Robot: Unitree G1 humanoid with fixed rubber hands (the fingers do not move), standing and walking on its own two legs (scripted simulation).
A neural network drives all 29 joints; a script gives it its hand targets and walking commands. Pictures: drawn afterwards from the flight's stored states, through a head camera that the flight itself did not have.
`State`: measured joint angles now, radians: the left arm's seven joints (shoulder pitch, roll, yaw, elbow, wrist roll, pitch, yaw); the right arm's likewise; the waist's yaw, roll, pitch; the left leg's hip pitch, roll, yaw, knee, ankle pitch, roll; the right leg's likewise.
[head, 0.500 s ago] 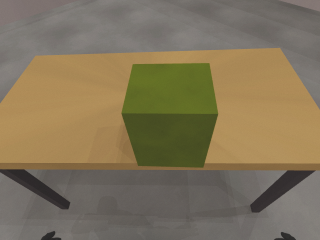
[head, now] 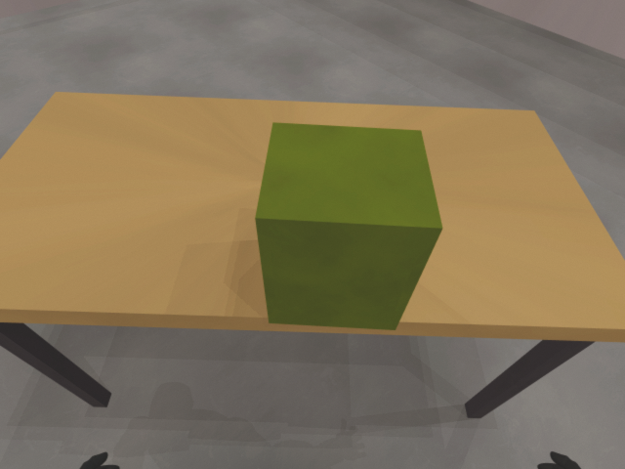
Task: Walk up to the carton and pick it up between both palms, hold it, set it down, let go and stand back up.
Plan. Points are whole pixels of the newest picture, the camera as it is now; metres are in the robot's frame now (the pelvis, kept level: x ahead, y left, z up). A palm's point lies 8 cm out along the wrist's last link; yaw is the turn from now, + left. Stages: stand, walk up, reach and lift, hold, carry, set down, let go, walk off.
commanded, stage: walk up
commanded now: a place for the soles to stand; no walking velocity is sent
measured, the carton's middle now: (338, 234) +0.42 -0.01 +0.05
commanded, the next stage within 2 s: reach and lift in 1.46 s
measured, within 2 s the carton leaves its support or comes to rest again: neither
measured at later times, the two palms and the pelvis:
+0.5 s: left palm out of the picture +0.08 +0.29 -0.10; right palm out of the picture +0.08 -0.34 -0.10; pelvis -0.02 -0.03 +0.00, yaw -1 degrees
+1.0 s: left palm out of the picture +0.09 +0.29 -0.09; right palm out of the picture +0.08 -0.34 -0.10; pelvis -0.01 -0.03 +0.00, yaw -1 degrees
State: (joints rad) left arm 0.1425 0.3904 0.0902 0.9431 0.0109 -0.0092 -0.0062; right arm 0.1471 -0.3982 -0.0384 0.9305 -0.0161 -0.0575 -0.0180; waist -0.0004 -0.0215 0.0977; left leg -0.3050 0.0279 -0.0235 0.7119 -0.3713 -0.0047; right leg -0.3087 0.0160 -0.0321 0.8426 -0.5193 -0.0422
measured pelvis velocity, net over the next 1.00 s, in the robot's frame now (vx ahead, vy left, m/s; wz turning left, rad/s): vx -0.01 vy -0.03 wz -0.01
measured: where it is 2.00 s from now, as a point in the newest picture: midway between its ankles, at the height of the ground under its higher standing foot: outside the picture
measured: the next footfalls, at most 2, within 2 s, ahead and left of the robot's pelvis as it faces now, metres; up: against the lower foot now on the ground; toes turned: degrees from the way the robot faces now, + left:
right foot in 0.14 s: +0.03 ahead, -0.13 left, +0.00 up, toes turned -1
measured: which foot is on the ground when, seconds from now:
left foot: down 0.00-1.00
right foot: up 0.00-0.12, down 0.14-1.00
